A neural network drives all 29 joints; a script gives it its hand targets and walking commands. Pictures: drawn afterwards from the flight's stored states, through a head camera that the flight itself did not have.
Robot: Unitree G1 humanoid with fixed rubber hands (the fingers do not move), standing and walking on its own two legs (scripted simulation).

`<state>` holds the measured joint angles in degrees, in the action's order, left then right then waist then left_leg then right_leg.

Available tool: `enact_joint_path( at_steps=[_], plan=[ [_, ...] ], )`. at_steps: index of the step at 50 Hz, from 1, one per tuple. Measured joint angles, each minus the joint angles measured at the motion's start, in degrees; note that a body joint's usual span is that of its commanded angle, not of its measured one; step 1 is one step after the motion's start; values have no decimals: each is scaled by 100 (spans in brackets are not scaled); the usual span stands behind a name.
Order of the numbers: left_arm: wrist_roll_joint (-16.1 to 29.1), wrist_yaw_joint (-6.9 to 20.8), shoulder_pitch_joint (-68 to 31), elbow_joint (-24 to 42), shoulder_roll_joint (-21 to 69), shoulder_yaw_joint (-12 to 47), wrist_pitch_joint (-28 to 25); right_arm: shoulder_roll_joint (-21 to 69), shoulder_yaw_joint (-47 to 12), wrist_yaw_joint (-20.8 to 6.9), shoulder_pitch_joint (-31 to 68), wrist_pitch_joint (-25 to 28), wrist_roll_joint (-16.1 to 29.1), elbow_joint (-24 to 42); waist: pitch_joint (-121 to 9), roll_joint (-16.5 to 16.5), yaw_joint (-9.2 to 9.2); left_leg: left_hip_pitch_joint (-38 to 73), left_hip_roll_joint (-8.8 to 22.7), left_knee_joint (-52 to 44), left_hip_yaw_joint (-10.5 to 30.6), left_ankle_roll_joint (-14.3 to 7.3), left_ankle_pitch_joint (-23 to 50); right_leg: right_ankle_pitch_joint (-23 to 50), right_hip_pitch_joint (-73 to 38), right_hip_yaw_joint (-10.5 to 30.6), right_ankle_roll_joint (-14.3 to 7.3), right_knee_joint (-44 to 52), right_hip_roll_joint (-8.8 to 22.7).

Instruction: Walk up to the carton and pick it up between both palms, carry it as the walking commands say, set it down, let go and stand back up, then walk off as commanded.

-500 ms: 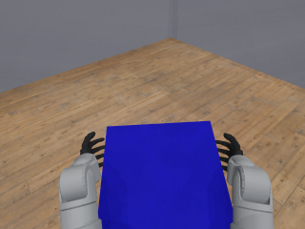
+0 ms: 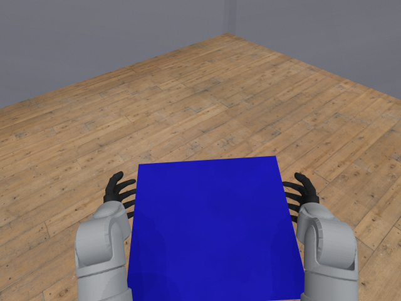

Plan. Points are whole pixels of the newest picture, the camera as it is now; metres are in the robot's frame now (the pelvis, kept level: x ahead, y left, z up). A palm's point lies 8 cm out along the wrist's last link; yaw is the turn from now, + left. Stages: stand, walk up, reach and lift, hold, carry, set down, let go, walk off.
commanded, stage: carry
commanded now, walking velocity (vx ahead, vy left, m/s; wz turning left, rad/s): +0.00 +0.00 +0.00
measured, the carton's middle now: (211, 232) +0.26 +0.01 +0.00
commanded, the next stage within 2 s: none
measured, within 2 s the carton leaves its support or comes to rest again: neither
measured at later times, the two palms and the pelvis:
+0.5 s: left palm (128, 189) +0.30 +0.18 +0.09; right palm (312, 195) +0.30 -0.18 +0.09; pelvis +0.03 -0.01 +0.01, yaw +0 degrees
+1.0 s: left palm (135, 185) +0.32 +0.17 +0.08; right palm (311, 189) +0.32 -0.18 +0.08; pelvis +0.05 -0.01 +0.01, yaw +0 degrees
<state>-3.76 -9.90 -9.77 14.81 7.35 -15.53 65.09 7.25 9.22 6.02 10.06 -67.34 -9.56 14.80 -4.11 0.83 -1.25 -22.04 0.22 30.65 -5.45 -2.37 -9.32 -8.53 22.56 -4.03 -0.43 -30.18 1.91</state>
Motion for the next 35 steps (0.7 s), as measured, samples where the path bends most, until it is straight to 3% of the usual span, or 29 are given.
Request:
enact_joint_path(
  at_steps=[35],
  plan=[
    [-311, 329, 14, -198, 32, 8, -284, 37, 86, -226, -35, 344, -154, -216, -160, -133, 165, 331, 29, -173, 17, 101, -317, -367, -249, -5, -60, 16, -46]
  ],
)
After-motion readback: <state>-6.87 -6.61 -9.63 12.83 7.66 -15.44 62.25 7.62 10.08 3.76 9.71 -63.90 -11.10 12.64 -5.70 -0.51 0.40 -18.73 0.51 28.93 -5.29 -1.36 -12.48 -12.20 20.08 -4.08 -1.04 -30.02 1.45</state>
